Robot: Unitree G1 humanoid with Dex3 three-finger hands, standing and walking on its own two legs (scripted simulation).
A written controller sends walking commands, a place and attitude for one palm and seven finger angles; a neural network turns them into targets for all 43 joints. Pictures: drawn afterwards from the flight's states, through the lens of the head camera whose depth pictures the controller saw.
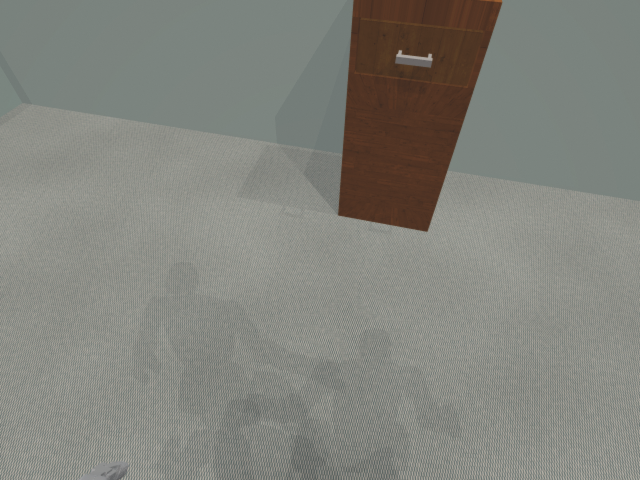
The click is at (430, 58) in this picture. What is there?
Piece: drawer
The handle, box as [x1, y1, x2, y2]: [395, 50, 432, 67]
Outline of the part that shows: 396,55 396,63 429,67 432,59 431,54 428,54 427,58 402,55 401,50 399,50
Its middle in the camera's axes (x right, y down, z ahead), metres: +0.28 -0.55 +1.17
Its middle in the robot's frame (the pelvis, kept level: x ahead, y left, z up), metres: +1.26 -0.22 -0.02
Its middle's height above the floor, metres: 0.75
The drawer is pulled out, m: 0.00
